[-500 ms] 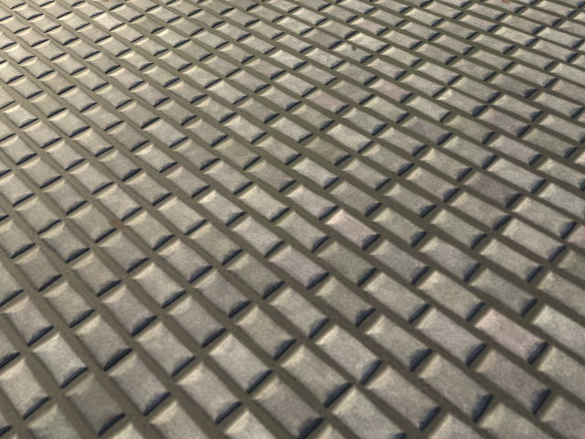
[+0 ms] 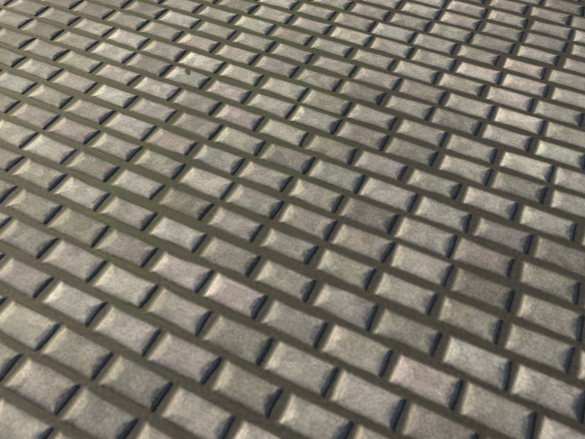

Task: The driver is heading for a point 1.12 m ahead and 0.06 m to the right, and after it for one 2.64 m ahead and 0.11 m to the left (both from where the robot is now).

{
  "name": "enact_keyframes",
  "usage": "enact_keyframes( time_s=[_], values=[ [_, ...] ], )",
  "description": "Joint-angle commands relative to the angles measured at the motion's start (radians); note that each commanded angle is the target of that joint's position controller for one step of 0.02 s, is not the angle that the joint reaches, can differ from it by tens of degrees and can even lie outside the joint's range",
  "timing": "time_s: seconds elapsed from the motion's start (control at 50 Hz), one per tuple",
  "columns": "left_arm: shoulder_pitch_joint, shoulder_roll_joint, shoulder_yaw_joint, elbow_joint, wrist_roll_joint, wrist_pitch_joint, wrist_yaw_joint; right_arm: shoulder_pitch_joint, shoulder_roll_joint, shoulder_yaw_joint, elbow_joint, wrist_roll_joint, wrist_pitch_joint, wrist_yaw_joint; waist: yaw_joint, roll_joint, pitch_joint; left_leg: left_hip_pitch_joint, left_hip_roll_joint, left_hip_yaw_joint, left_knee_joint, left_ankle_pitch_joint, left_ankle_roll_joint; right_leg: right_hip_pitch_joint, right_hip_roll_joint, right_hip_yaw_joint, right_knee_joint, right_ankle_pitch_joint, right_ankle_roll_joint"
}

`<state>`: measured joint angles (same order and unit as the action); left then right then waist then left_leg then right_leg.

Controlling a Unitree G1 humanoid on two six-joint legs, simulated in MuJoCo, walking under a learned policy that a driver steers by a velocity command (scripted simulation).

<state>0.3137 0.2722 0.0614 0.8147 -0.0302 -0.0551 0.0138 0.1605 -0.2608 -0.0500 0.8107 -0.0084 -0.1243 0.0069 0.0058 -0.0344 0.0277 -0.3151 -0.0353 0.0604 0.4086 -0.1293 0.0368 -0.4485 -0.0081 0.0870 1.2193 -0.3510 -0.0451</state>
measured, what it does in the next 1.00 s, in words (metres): walks ahead: right foot, then left foot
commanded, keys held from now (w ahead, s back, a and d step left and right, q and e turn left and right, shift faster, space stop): w+e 0.30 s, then w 0.02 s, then no key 0.06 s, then q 0.62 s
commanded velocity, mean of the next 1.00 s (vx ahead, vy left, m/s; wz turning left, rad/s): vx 0.27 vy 0.00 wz -0.07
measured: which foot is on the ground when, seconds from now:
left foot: down 0.00-0.38, up 0.40-0.92, down 0.94-1.00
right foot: up 0.00-0.36, down 0.38-0.94, up 0.96-1.00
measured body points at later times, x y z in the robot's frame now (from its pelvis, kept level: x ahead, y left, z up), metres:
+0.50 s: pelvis +0.25 -0.09 -0.01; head +0.30 -0.11 +0.44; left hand +0.49 +0.11 -0.10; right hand +0.25 -0.38 -0.15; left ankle +0.17 +0.10 -0.63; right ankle +0.31 -0.18 -0.74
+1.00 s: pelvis +0.37 -0.07 -0.01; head +0.41 -0.05 +0.44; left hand +0.51 +0.21 -0.13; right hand +0.51 -0.35 -0.10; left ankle +0.39 +0.02 -0.74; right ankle +0.30 -0.19 -0.69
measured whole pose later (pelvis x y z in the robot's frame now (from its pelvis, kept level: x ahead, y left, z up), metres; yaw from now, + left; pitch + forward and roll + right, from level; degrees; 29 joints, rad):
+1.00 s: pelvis +0.37 -0.07 -0.01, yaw +1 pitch +3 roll -1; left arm 0.11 0.29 0.08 0.78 0.01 0.00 0.03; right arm 0.16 -0.28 -0.08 0.70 -0.01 0.01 0.02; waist -0.01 -0.03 0.05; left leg -0.39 -0.01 0.04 0.60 -0.26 0.06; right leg -0.38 -0.05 -0.10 0.94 -0.54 0.03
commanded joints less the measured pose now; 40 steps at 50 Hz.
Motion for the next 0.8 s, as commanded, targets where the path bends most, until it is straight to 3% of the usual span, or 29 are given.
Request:
enact_keyframes(
  time_s=[0.02,0.1,0.2,0.26,0.3,0.34,0.36,0.38,0.4,0.42,0.44,0.46,0.48,0.5,0.54,0.58,0.62,0.7,0.8],
  values=[
    [0.034,0.031,0.013,-0.08,-0.004,0.004,-0.005,0.026,-0.081,-0.023,-0.023,0.0,-0.015,0.004,0.001,0.112,-0.043,0.157,0.281,-0.254,-0.258,0.023,0.164,-0.179,-0.12,0.029,-0.002,0.062,0.003],
    [-0.058,0.031,0.009,-0.143,0.008,0.013,-0.008,0.054,-0.135,-0.042,0.005,0.004,-0.019,0.003,-0.006,0.077,-0.009,0.176,0.305,-0.137,-0.292,0.149,0.189,-0.284,-0.142,0.033,-0.131,0.182,0.02],
    [-0.216,0.023,-0.002,-0.202,0.008,-0.004,-0.042,0.087,-0.171,-0.045,0.016,0.009,0.003,-0.004,-0.063,0.073,0.016,0.23,0.274,0.024,-0.266,0.201,0.144,-0.257,-0.119,-0.05,-0.41,0.399,0.014],
    [-0.301,0.025,-0.005,-0.251,0.003,-0.001,-0.061,0.131,-0.198,-0.05,0.029,0.022,0.021,-0.006,-0.091,0.081,0.042,0.306,0.303,0.052,-0.243,0.181,0.123,-0.256,-0.104,-0.093,-0.507,0.36,-0.002],
    [-0.322,0.04,0.0,-0.278,0.003,0.002,-0.071,0.142,-0.216,-0.056,0.036,0.032,0.036,-0.007,-0.085,0.091,0.05,0.366,0.327,0.072,-0.197,0.252,0.105,-0.246,-0.084,-0.122,-0.547,0.27,-0.027],
    [-0.262,0.069,0.017,-0.282,0.013,0.003,-0.072,0.136,-0.235,-0.059,0.037,0.037,0.051,-0.012,-0.03,0.119,0.005,0.378,0.323,0.103,-0.046,0.602,0.086,-0.106,-0.011,-0.173,-0.585,0.164,-0.066],
    [-0.121,0.107,0.042,-0.248,0.019,0.001,-0.069,0.12,-0.236,-0.058,0.034,0.037,0.062,-0.018,0.055,0.111,-0.068,0.352,0.288,0.133,0.145,0.754,0.061,0.078,0.048,-0.2,-0.664,0.221,-0.094],
    [0.035,0.174,0.073,-0.206,0.026,0.001,-0.053,0.133,-0.205,-0.044,0.025,0.029,0.061,-0.023,0.123,0.067,-0.161,0.198,0.239,0.149,0.384,0.67,0.015,0.356,0.047,-0.15,-0.694,0.391,-0.126],
    [0.091,0.291,0.088,-0.201,0.043,0.002,-0.033,0.219,-0.077,0.0,-0.02,-0.019,0.041,-0.01,0.059,-0.212,-0.288,-0.239,0.104,0.145,0.784,-0.18,-0.054,0.77,-0.269,0.282,-0.648,0.734,-0.262],
    [0.113,0.256,0.067,-0.225,0.047,-0.002,-0.035,0.276,-0.103,0.011,0.018,0.007,0.015,0.007,0.074,-0.201,-0.527,-0.332,0.023,-0.079,1.002,-0.55,-0.065,0.863,-0.452,0.622,-0.772,0.842,-0.398],
    [0.091,0.181,0.044,-0.213,0.053,-0.003,-0.045,0.174,-0.188,-0.018,0.018,0.052,0.016,0.013,0.107,-0.055,-0.454,-0.355,0.08,-0.147,1.027,-0.472,-0.057,0.774,-0.402,0.436,-0.767,0.951,-0.339],
    [0.034,0.153,0.036,-0.201,0.038,-0.007,-0.047,0.114,-0.161,-0.01,-0.006,0.059,0.021,0.01,0.076,-0.038,-0.309,-0.389,0.119,-0.127,0.952,-0.413,-0.05,0.638,-0.353,0.268,-0.766,0.951,-0.288],
    [-0.031,0.122,0.027,-0.197,0.029,-0.012,-0.047,0.091,-0.143,-0.008,0.003,0.042,0.031,0.0,0.042,0.017,-0.227,-0.365,0.152,-0.125,0.873,-0.358,-0.055,0.505,-0.304,0.185,-0.799,0.882,-0.242],
    [-0.083,0.101,0.02,-0.196,0.032,-0.016,-0.046,0.106,-0.143,-0.014,0.012,0.037,0.049,-0.007,0.002,0.0,-0.184,-0.295,0.171,-0.129,0.825,-0.319,-0.058,0.389,-0.274,0.119,-0.843,0.845,-0.221],
    [-0.134,0.09,0.018,-0.179,0.053,-0.034,-0.046,0.186,-0.111,-0.016,0.046,0.036,0.088,-0.017,-0.053,-0.021,-0.173,-0.157,0.153,-0.127,0.792,-0.228,-0.076,0.242,-0.248,0.02,-0.914,0.855,-0.214],
    [-0.169,0.078,0.013,-0.161,0.067,-0.047,-0.036,0.198,-0.097,-0.021,0.051,0.031,0.104,-0.028,-0.071,-0.039,-0.148,-0.14,0.135,-0.139,0.725,-0.158,-0.094,0.197,-0.236,-0.064,-0.948,0.866,-0.211],
    [-0.179,0.087,0.017,-0.143,0.063,-0.043,-0.017,0.145,-0.092,-0.024,0.025,0.023,0.11,-0.034,-0.062,-0.057,-0.118,-0.185,0.131,-0.136,0.637,-0.096,-0.103,0.22,-0.234,-0.115,-0.963,0.831,-0.198],
    [-0.163,0.112,0.026,-0.114,0.054,-0.01,0.019,0.051,-0.075,-0.022,-0.03,0.019,0.119,-0.02,-0.018,-0.057,-0.092,-0.225,0.142,-0.104,0.49,-0.025,-0.106,0.294,-0.255,-0.156,-0.975,0.684,-0.192],
    [-0.152,0.141,0.04,-0.088,0.038,0.029,0.027,-0.014,-0.08,-0.032,-0.099,0.017,0.14,0.002,0.014,-0.056,-0.067,-0.249,0.132,-0.053,0.398,-0.135,-0.081,0.373,-0.314,-0.149,-0.926,0.588,-0.197]
  ],
)
Velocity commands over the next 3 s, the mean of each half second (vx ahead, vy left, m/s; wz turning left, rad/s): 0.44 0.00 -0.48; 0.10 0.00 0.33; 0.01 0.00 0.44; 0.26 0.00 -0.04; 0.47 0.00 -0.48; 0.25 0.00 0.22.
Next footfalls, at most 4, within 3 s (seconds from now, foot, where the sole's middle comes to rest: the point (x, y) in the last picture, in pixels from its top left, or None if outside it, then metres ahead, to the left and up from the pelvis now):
0.38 right None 0.35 -0.19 -0.77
0.94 left None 0.43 0.02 -0.77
1.42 right None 0.46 -0.20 -0.77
1.76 left None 0.37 0.02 -0.77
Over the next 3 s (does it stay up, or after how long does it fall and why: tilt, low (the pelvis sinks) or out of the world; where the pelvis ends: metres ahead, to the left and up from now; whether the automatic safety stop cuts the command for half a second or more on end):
stays up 0.95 -0.08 0.00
